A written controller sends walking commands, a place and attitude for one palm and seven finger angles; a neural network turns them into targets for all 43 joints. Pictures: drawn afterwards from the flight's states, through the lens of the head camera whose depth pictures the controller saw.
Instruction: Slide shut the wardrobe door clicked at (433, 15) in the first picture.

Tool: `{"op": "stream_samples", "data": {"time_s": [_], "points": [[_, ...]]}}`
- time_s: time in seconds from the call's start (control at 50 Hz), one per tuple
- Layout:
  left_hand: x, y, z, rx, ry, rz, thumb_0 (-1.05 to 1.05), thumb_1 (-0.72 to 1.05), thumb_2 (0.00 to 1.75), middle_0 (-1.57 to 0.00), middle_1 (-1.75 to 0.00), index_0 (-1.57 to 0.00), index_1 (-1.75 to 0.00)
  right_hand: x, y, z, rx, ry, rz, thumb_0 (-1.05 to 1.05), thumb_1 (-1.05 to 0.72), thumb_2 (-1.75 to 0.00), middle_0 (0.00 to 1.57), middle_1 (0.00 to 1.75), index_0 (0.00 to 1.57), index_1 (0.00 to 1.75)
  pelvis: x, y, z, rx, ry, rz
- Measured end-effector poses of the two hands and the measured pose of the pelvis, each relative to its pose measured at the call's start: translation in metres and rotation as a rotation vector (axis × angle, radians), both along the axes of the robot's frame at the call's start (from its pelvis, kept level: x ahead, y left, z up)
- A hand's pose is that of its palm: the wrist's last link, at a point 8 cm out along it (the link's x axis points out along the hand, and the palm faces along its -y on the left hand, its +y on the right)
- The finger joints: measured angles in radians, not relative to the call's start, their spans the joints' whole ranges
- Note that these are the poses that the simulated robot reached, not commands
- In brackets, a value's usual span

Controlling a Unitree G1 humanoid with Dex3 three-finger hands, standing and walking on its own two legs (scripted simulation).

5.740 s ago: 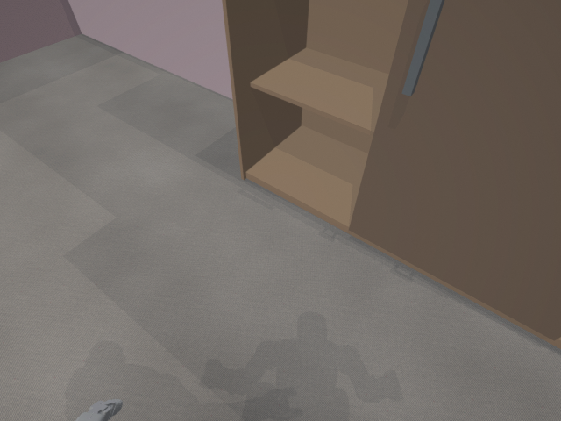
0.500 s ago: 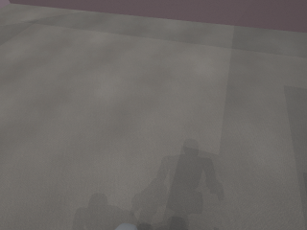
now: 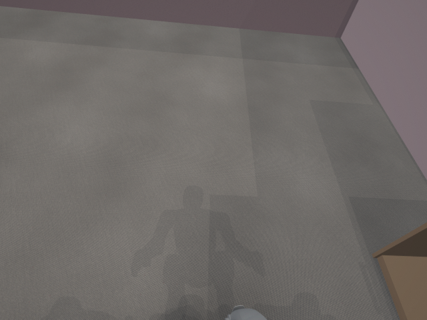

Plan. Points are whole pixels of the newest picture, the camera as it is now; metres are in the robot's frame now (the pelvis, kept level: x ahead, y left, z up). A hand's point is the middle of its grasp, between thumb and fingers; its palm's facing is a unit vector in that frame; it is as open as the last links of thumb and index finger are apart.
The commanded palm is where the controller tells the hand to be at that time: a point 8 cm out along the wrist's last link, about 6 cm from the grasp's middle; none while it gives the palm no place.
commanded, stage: turn to face it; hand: right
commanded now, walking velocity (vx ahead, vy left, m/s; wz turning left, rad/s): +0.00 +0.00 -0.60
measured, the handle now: out of the picture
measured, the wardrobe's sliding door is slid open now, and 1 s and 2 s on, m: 0.62 0.62 0.62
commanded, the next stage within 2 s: none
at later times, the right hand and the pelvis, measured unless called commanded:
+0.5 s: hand out of the picture -0.08 -0.22 -0.19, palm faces +0.39 +0.88 -0.27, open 7.4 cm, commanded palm none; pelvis +0.02 -0.02 -0.03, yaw -21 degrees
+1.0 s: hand out of the picture +0.04 -0.29 -0.15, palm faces +0.57 +0.78 -0.24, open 7.4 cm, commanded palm none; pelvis +0.03 -0.03 +0.00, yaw -37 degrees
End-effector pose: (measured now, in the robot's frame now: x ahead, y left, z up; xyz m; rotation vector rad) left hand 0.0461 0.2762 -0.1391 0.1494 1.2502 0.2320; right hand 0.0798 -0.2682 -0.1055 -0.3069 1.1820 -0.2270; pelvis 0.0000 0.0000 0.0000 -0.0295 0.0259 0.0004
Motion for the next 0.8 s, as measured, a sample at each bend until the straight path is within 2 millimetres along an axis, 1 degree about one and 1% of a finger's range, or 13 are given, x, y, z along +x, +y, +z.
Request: {"op": "stream_samples", "data": {"time_s": [0.06,0.12,0.18,0.24,0.3,0.36,0.46,0.52,0.54,0.58,0.64,0.72,0.8], "points": [[0.012,0.008,-0.001,-0.017,0.005,-0.046,0.01,0.91,0.9,-0.2,-0.3,-0.19,-0.3,-0.008,0.016,0.003,0.016,-0.027,-0.034,0.01,-0.91,-0.9,0.2,0.3,0.2,0.3,0.004,0.01,0.002,-0.022,-0.017,-0.054],[0.024,0.012,-0.005,-0.025,0.03,-0.096,0.01,0.91,0.9,-0.2,-0.3,-0.19,-0.3,-0.017,0.031,0.002,0.038,-0.051,-0.072,0.01,-0.91,-0.9,0.2,0.3,0.2,0.3,0.007,0.016,0.001,-0.034,-0.028,-0.108],[0.04,0.009,-0.01,-0.028,0.054,-0.151,0.01,0.91,0.9,-0.2,-0.3,-0.19,-0.3,-0.032,0.043,-0.002,0.061,-0.049,-0.122,0.01,-0.91,-0.9,0.21,0.3,0.2,0.3,0.009,0.018,-0.001,-0.038,-0.033,-0.154],[0.061,0.0,-0.013,-0.03,0.061,-0.21,0.01,0.91,0.9,-0.2,-0.3,-0.19,-0.3,-0.055,0.043,-0.007,0.061,-0.02,-0.19,0.01,-0.92,-0.9,0.21,0.3,0.21,0.3,0.011,0.017,-0.003,-0.033,-0.031,-0.197],[0.086,-0.016,-0.014,-0.031,0.05,-0.276,0.01,0.91,0.9,-0.2,-0.3,-0.19,-0.3,-0.083,0.039,-0.013,0.067,0.032,-0.254,0.01,-0.93,-0.9,0.21,0.3,0.21,0.3,0.012,0.013,-0.005,-0.022,-0.028,-0.239],[0.114,-0.039,-0.012,-0.029,0.024,-0.354,0.01,0.91,0.9,-0.2,-0.3,-0.19,-0.3,-0.114,0.034,-0.021,0.079,0.089,-0.323,0.01,-0.92,-0.9,0.21,0.3,0.21,0.3,0.013,0.007,-0.008,-0.009,-0.023,-0.278],[0.167,-0.09,-0.005,-0.013,-0.061,-0.496,0.01,0.91,0.9,-0.2,-0.3,-0.19,-0.3,-0.164,0.02,-0.041,0.112,0.174,-0.438,0.01,-0.91,-0.9,0.21,0.3,0.2,0.3,0.015,-0.012,-0.018,0.012,-0.018,-0.343],[0.189,-0.119,0.002,0.001,-0.137,-0.56,0.01,0.91,0.9,-0.2,-0.3,-0.19,-0.3,-0.183,0.006,-0.056,0.135,0.205,-0.493,0.01,-0.91,-0.9,0.2,0.3,0.2,0.3,0.014,-0.025,-0.026,0.008,-0.026,-0.376],[0.193,-0.125,0.006,0.003,-0.153,-0.571,0.01,0.91,0.9,-0.2,-0.3,-0.19,-0.3,-0.184,0.002,-0.057,0.138,0.208,-0.505,0.01,-0.91,-0.9,0.2,0.3,0.2,0.3,0.014,-0.029,-0.024,0.012,-0.033,-0.382],[0.194,-0.134,0.015,0.015,-0.166,-0.585,0.01,0.91,0.9,-0.2,-0.3,-0.2,-0.3,-0.18,-0.008,-0.055,0.14,0.189,-0.522,0.01,-0.91,-0.9,0.2,0.3,0.2,0.3,0.014,-0.035,-0.019,0.03,-0.043,-0.403],[0.19,-0.141,0.026,0.036,-0.155,-0.605,0.0,0.91,0.9,-0.2,-0.3,-0.2,-0.3,-0.162,-0.025,-0.049,0.138,0.105,-0.533,0.01,-0.91,-0.9,0.2,0.3,0.2,0.3,0.014,-0.041,-0.01,0.051,-0.055,-0.441],[0.18,-0.145,0.034,0.047,-0.119,-0.625,0.01,0.91,0.9,-0.2,-0.3,-0.2,-0.3,-0.134,-0.043,-0.04,0.127,-0.02,-0.538,0.01,-0.91,-0.9,0.2,0.3,0.2,0.3,0.015,-0.045,-0.002,0.067,-0.061,-0.488],[0.17,-0.141,0.034,0.047,-0.085,-0.625,0.01,0.9,0.9,-0.2,-0.3,-0.2,-0.3,-0.112,-0.053,-0.032,0.112,-0.098,-0.541,0.01,-0.91,-0.9,0.2,0.3,0.2,0.3,0.018,-0.045,0.0,0.07,-0.058,-0.53]]}}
